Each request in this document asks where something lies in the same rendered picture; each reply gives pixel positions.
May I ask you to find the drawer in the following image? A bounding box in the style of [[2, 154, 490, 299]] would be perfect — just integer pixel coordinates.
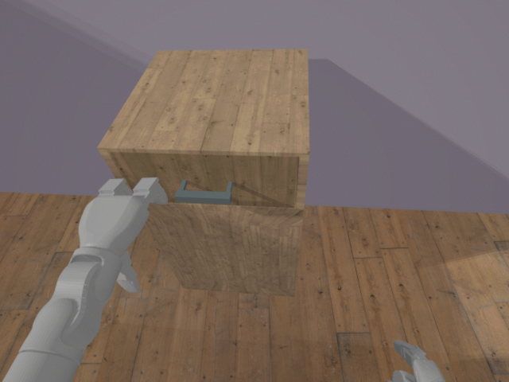
[[110, 152, 297, 208]]

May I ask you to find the left robot hand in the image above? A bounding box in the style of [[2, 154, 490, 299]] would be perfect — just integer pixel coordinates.
[[79, 177, 168, 293]]

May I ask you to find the cabinet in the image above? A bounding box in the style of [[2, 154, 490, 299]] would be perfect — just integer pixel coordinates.
[[97, 49, 309, 297]]

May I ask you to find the robot left forearm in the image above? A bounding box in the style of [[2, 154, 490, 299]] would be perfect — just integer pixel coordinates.
[[2, 247, 122, 382]]

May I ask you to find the right robot hand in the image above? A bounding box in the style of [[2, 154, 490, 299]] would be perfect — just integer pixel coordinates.
[[387, 340, 445, 382]]

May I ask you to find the handle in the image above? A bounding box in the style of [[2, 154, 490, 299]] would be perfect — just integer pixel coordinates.
[[175, 180, 233, 205]]

